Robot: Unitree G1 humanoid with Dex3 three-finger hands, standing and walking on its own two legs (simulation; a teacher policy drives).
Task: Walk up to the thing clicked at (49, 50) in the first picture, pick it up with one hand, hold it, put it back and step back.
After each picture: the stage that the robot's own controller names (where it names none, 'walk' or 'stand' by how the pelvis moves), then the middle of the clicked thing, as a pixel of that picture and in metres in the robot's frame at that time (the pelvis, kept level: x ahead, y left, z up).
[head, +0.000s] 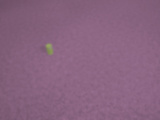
stand; (49, 49) +1.32 +0.42 -0.72
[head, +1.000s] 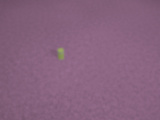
walk; (60, 53) +1.23 +0.19 -0.69
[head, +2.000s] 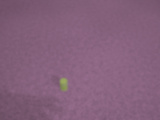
walk; (63, 84) +0.79 +0.16 -0.70
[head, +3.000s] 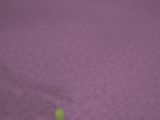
walk; (60, 115) +0.50 +0.18 -0.70
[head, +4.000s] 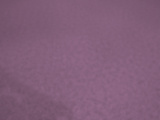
stand; out of the picture +0.42 +0.20 -0.72
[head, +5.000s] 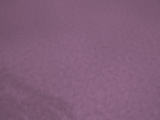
walk; out of the picture +0.39 +0.21 -0.72
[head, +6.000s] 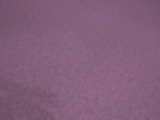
walk; out of the picture +0.38 +0.19 -0.72
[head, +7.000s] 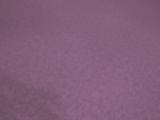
walk; out of the picture +0.37 +0.18 -0.71
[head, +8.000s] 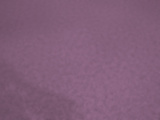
walk; out of the picture +0.38 +0.22 -0.70
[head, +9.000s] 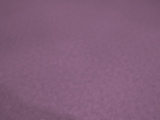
walk; out of the picture +0.44 +0.28 -0.71
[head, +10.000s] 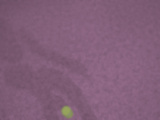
walk; (67, 112) +0.36 +0.21 -0.69
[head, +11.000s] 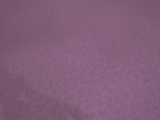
walk; out of the picture +0.43 +0.25 -0.72
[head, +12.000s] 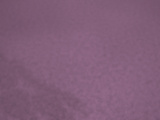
stand; out of the picture +0.42 +0.21 -0.70
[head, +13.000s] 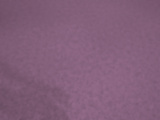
stand; out of the picture +0.38 +0.20 -0.70
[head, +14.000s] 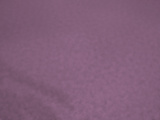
stand; out of the picture +0.33 +0.21 -0.72
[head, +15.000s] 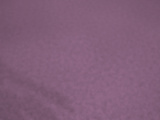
stand; out of the picture +0.34 +0.21 -0.73
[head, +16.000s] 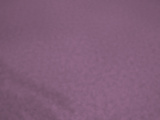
go down; out of the picture +0.33 +0.21 -0.73
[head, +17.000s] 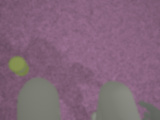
go down; (19, 66) +0.39 +0.27 -0.32
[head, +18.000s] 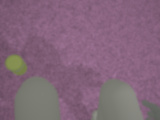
approach; (17, 65) +0.39 +0.29 -0.30
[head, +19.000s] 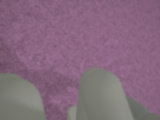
close in; out of the picture +0.35 +0.32 -0.21
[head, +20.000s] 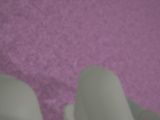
close; out of the picture +0.35 +0.32 -0.21
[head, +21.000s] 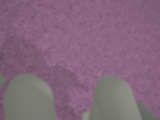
lift; out of the picture +0.31 +0.30 -0.13
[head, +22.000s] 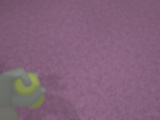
lift; (30, 91) +0.32 +0.19 +0.02
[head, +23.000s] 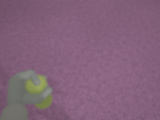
hold; (39, 92) +0.33 +0.17 -0.02
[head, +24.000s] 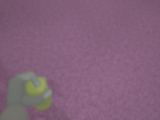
hold; (39, 94) +0.32 +0.17 -0.01
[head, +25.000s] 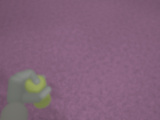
crouch; (38, 92) +0.33 +0.18 -0.01
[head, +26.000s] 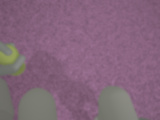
crouch; (11, 61) +0.41 +0.25 -0.10
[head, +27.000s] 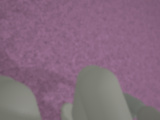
lower; out of the picture +0.37 +0.34 -0.22
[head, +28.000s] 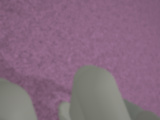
lower; out of the picture +0.37 +0.34 -0.22
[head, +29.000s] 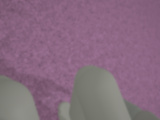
lower; out of the picture +0.37 +0.34 -0.22
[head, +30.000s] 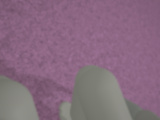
lower; out of the picture +0.36 +0.34 -0.21
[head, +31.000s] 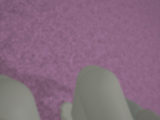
loosen; out of the picture +0.36 +0.34 -0.21
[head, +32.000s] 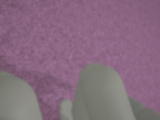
withdraw; out of the picture +0.35 +0.33 -0.21
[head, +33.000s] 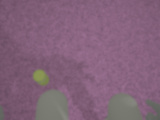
walk; (41, 77) +0.41 +0.26 -0.42
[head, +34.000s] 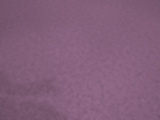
stand; out of the picture +0.35 +0.22 -0.66
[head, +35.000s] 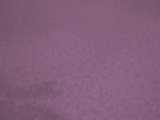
stand; out of the picture +0.35 +0.23 -0.67
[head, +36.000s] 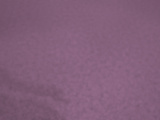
stand; out of the picture +0.36 +0.23 -0.69
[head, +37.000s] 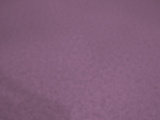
stand; out of the picture +0.36 +0.22 -0.72
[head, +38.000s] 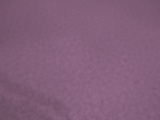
stand; out of the picture +0.34 +0.23 -0.73
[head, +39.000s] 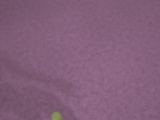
walk; (57, 118) +0.40 +0.24 -0.70
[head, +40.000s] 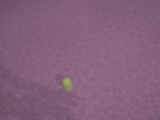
walk; (67, 84) +0.66 +0.20 -0.70
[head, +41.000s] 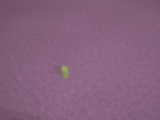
stand; (65, 72) +1.00 +0.17 -0.71
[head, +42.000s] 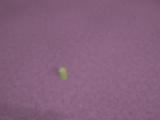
stand; (63, 73) +0.96 +0.21 -0.72
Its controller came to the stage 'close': yes
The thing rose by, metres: 0.70
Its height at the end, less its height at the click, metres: +0.00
